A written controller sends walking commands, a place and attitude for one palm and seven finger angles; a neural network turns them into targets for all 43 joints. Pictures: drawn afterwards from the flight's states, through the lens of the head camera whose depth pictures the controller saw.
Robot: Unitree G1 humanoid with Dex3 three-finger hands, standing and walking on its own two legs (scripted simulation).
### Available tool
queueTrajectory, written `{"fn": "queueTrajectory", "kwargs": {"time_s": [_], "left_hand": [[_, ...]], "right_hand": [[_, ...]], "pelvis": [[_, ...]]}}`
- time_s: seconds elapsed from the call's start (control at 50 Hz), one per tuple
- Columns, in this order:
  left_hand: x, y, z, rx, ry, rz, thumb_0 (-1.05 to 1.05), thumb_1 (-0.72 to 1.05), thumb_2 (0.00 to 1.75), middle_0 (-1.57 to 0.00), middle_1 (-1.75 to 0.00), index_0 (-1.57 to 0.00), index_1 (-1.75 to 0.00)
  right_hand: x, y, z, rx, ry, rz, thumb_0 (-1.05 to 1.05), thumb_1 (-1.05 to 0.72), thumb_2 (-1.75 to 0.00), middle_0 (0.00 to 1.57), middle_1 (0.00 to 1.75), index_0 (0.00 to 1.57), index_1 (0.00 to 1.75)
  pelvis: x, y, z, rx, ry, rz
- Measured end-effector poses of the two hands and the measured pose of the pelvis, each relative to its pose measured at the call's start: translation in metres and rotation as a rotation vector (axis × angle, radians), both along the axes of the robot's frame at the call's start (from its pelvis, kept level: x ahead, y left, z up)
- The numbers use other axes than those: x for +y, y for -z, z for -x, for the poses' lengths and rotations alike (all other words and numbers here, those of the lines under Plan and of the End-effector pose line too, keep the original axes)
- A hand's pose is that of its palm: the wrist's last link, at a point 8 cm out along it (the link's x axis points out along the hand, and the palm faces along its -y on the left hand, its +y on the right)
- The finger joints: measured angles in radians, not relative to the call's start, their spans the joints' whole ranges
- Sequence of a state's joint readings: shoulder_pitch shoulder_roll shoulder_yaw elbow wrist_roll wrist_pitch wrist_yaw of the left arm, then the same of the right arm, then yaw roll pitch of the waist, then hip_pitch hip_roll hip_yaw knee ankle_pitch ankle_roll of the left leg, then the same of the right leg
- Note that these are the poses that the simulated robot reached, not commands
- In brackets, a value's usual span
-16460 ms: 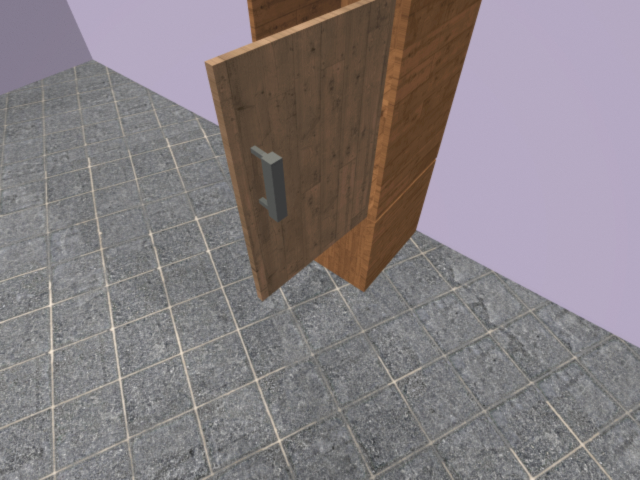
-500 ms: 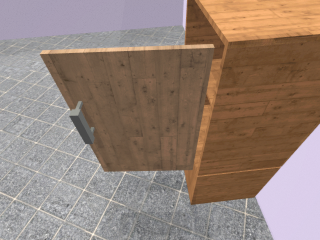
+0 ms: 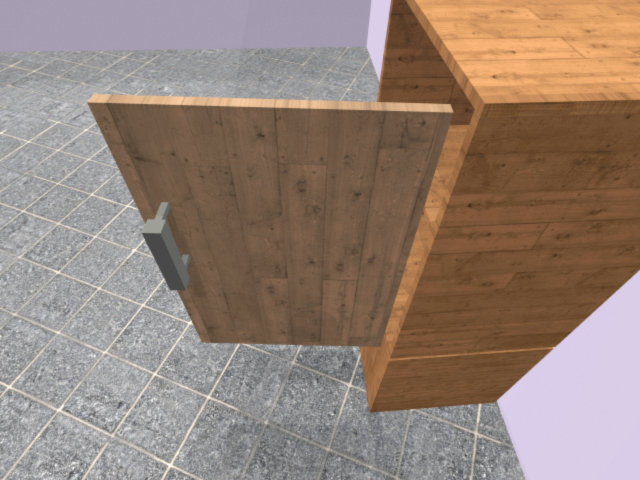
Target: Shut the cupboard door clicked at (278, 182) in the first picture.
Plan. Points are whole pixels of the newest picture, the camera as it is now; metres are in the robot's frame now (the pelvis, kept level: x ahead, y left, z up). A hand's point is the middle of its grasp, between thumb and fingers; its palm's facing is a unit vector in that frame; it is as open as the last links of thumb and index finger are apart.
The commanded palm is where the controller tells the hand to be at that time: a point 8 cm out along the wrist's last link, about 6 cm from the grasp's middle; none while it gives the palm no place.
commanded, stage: come to a stop and stand still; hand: left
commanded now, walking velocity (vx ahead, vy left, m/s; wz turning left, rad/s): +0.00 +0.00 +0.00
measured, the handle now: (172, 246) +0.42 +0.25 +0.03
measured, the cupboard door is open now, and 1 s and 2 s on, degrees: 84 84 84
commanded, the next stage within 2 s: look again from close up in 0.62 s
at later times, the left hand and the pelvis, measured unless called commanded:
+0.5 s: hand out of the picture +0.01 +0.19 -0.18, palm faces +0.02 -0.98 -0.19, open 7.4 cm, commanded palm none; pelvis +0.01 +0.02 +0.00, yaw +0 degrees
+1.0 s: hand out of the picture +0.00 +0.20 -0.18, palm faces +0.01 -0.98 -0.18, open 7.4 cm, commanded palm none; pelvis +0.01 +0.03 +0.00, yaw +0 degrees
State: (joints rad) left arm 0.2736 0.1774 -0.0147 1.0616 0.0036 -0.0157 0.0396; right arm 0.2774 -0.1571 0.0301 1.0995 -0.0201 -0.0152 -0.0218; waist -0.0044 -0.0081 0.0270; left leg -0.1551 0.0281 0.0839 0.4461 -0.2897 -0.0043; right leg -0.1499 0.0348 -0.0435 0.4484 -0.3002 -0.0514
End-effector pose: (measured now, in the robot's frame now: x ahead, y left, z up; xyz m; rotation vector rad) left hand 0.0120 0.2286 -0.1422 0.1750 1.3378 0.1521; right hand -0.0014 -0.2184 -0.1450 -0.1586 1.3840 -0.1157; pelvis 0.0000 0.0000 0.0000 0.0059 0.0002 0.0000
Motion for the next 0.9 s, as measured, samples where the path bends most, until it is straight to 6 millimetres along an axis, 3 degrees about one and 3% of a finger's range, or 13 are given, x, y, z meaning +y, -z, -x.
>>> {"fn": "queueTrajectory", "kwargs": {"time_s": [0.16, 0.34, 0.9], "left_hand": [[0.001, 0.004, 0.013, 0.047, -0.021, 0.02, 0.0, 0.91, 0.9, -0.2, -0.3, -0.2, -0.3], [0.007, 0.005, 0.013, 0.05, -0.024, 0.026, 0.0, 0.91, 0.9, -0.2, -0.3, -0.2, -0.3], [0.022, 0.005, 0.01, 0.056, -0.014, 0.028, 0.0, 0.91, 0.9, -0.2, -0.3, -0.19, -0.3]], "right_hand": [[0.001, -0.004, -0.021, -0.028, -0.013, 0.027, 0.01, -0.92, -0.9, 0.2, 0.3, 0.2, 0.3], [0.006, -0.006, -0.032, -0.049, -0.02, 0.038, 0.01, -0.92, -0.9, 0.2, 0.3, 0.2, 0.3], [0.03, -0.006, -0.002, 0.022, 0.009, 0.02, 0.01, -0.91, -0.9, 0.2, 0.3, 0.2, 0.3]], "pelvis": [[0.007, -0.001, -0.006, -0.003, 0.001, 0.002], [0.014, -0.001, -0.009, -0.007, 0.002, 0.003], [0.029, -0.003, -0.008, -0.01, 0.006, 0.004]]}}
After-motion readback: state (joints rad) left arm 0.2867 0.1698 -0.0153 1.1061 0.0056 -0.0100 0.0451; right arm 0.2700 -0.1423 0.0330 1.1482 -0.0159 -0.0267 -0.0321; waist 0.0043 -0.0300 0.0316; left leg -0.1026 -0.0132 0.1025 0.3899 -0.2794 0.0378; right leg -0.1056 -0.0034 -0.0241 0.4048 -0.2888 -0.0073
